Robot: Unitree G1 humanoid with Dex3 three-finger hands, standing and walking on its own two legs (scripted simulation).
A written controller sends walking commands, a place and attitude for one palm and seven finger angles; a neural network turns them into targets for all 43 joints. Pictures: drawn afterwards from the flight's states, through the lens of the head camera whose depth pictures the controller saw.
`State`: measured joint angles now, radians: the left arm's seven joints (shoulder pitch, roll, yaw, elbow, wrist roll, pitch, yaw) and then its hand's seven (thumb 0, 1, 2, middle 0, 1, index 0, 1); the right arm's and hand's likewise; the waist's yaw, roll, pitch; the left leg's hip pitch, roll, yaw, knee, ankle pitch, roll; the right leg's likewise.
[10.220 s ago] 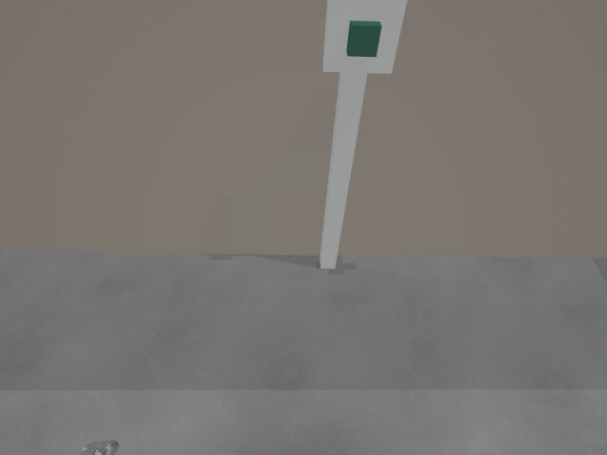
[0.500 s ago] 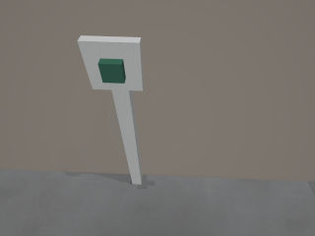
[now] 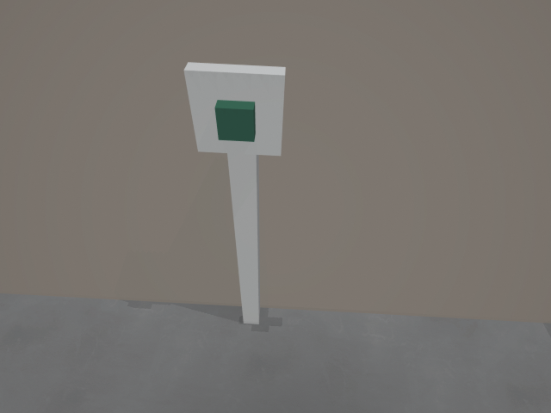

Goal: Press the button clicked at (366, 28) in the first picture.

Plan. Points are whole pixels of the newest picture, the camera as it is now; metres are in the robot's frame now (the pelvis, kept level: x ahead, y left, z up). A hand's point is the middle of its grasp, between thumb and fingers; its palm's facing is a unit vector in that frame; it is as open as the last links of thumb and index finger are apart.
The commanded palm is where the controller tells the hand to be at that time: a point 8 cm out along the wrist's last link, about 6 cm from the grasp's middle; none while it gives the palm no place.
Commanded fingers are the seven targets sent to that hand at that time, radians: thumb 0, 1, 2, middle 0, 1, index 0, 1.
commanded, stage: come to a stop and stand still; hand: left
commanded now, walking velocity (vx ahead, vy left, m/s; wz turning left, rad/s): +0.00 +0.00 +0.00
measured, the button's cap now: (236, 120) +0.55 +0.11 +0.15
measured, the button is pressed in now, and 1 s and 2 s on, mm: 0 0 0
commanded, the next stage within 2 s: look again from close up in 0.74 s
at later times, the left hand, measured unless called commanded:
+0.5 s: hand out of the picture +0.01 +0.14 -0.18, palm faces +0.02 -0.99 -0.15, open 7.3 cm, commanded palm none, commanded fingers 0.00 0.90 0.90 -0.20 -0.30 -0.20 -0.30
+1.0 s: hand out of the picture +0.01 +0.13 -0.18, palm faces +0.04 -0.99 -0.14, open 7.3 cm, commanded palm none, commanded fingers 0.00 0.90 0.90 -0.20 -0.30 -0.20 -0.30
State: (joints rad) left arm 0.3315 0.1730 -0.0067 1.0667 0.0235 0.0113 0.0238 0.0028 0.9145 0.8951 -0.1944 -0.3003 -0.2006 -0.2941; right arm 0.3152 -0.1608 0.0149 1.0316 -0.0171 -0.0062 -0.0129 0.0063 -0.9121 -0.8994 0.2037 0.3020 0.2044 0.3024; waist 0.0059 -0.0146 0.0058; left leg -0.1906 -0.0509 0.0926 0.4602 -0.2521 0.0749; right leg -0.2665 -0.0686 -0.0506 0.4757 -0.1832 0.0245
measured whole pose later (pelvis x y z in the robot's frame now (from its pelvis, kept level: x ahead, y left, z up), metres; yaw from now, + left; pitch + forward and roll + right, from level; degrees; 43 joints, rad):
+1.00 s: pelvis +0.03 -0.03 +0.00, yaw +0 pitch -1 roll +0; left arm 0.33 0.12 -0.01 1.11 0.01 -0.01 0.04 0.00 0.92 0.89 -0.20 -0.30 -0.20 -0.29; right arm 0.31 -0.11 0.02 1.14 -0.01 -0.02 -0.03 0.00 -0.91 -0.90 0.20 0.30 0.20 0.30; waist 0.01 -0.02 0.02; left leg -0.13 -0.01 0.08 0.43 -0.28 0.03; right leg -0.21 -0.02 -0.07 0.45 -0.22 -0.01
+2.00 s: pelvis +0.01 -0.05 -0.06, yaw +3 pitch +9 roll -2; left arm 0.60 0.19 0.10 -0.16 -0.21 -0.44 -0.19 0.02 0.91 0.90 -0.76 -0.92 -0.77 -0.91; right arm 0.15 -0.23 -0.01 0.42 0.02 -0.20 -0.01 0.01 -0.90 -0.90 0.20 0.30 0.20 0.30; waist 0.06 0.00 -0.10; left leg -0.67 0.03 -0.02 1.04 -0.53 0.00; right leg -0.69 -0.02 -0.16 0.98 -0.45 -0.05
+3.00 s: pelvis +0.03 -0.03 +0.00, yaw +3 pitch -2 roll -1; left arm 0.19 0.32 0.29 -0.21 -0.31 0.06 -0.32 0.02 0.90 0.90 -1.30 -1.50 -1.30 -1.50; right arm 0.23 -0.23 0.09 0.61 0.06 -0.27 -0.07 0.01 -0.90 -0.90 0.21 0.30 0.21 0.30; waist 0.06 0.05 -0.04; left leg -0.19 0.00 0.02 0.57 -0.35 0.02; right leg -0.22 -0.02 -0.12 0.52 -0.27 -0.01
